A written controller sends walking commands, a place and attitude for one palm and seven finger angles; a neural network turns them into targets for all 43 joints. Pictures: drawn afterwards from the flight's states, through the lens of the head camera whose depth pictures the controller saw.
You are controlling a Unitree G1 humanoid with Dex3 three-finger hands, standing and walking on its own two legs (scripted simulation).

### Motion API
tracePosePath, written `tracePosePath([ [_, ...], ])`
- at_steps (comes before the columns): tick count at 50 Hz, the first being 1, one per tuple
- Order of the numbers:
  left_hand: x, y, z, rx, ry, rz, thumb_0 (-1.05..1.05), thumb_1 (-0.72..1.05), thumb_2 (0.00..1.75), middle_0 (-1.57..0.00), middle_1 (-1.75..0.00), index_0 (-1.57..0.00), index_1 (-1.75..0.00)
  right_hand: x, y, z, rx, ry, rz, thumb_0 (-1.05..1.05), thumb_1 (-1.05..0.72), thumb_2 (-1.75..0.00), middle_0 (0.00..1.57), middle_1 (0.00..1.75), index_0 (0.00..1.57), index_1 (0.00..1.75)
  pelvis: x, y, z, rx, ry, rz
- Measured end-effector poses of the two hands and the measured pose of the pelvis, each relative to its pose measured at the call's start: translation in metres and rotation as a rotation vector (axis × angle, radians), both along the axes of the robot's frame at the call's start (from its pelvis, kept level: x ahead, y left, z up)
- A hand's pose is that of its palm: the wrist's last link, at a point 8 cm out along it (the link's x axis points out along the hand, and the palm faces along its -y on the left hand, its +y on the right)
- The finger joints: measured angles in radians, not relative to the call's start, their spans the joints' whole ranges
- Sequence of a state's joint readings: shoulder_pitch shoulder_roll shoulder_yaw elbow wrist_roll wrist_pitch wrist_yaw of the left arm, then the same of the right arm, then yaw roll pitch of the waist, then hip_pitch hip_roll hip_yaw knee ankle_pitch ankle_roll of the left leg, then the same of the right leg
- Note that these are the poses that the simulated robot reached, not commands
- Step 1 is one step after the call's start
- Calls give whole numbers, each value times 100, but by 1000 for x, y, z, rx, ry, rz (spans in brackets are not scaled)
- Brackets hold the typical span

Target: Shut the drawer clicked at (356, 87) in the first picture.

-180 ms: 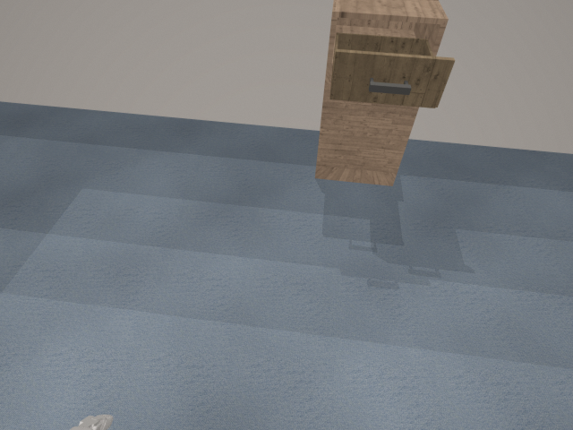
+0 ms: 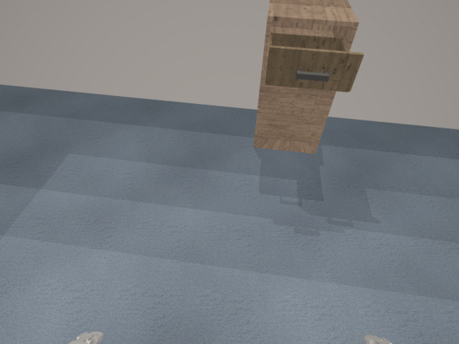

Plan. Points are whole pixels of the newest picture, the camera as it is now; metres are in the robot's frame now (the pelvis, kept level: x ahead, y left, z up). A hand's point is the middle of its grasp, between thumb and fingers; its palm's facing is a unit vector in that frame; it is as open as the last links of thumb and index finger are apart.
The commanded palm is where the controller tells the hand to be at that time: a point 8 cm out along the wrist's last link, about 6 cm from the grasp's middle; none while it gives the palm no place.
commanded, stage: stand and wait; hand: left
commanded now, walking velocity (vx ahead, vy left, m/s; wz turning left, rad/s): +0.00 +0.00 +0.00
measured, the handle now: (311, 73) +1.12 -0.27 -0.06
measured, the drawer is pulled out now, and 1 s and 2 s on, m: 0.30 0.30 0.30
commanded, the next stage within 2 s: look at it before walking up in 0.64 s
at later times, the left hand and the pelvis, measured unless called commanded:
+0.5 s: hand out of the picture +0.06 +0.24 -0.15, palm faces -0.03 -0.94 -0.34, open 7.4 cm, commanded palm none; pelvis -0.01 -0.01 +0.00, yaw +0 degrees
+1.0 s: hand out of the picture +0.06 +0.23 -0.15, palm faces -0.03 -0.94 -0.33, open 7.4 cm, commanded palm none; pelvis -0.02 -0.02 +0.01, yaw +0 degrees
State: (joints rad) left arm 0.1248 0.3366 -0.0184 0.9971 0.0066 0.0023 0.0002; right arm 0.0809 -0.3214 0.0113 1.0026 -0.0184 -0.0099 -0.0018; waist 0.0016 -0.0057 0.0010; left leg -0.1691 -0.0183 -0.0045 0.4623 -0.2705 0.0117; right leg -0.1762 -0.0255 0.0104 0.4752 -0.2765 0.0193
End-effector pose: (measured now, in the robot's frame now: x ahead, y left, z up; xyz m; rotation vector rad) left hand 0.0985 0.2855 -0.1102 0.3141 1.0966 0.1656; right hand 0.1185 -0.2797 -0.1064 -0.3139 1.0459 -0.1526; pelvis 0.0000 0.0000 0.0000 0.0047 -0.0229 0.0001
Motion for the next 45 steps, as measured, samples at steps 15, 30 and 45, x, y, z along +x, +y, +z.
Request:
tracePosePath([
  [15, -39, -6, -7, -5, 95, 32, 1, 90, 89, -20, -30, -21, -30, -42, -18, -6, -16, 112, -41, 0, -90, -90, 20, 30, 20, 30, -8, -9, 3, -2, -4, 1],
  [30, -47, -5, -4, 11, 106, 32, 1, 90, 89, -20, -30, -20, -30, -73, -25, -9, -15, 168, -70, 0, -91, -90, 20, 30, 20, 30, -16, -13, 5, -1, -12, -3],
  [45, -46, -11, -3, 2, 92, 21, 1, 90, 89, -20, -30, -20, -30, -73, -24, -9, -3, 151, -67, 0, -91, -90, 20, 30, 20, 30, -20, -15, 6, -1, -9, -6],
])
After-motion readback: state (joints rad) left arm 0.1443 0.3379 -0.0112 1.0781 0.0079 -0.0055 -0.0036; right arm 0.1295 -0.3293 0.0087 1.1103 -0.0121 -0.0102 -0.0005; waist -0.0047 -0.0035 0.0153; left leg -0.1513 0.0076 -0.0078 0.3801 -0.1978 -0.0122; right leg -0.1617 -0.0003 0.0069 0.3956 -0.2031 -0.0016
